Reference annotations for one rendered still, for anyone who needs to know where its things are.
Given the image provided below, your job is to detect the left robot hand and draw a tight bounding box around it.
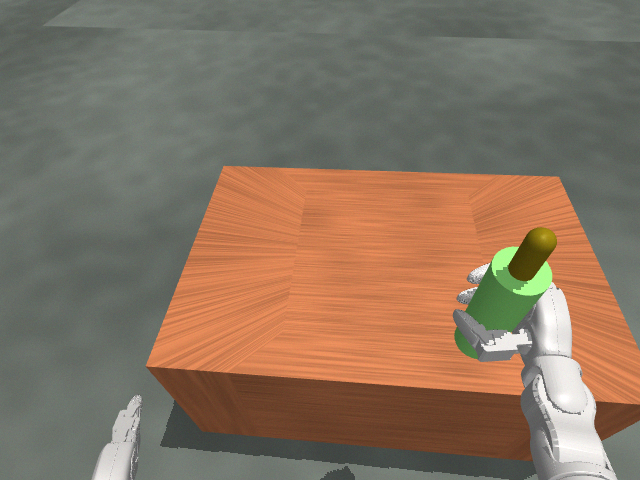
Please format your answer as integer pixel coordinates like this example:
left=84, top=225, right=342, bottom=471
left=91, top=395, right=143, bottom=480

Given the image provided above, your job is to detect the right robot arm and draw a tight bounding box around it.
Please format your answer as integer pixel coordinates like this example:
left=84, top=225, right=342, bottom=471
left=520, top=354, right=618, bottom=480

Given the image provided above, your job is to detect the bottle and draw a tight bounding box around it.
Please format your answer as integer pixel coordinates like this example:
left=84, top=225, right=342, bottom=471
left=454, top=227, right=557, bottom=359

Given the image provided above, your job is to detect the right robot hand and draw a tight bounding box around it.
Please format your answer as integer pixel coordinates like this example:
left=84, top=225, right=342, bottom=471
left=453, top=263, right=572, bottom=365

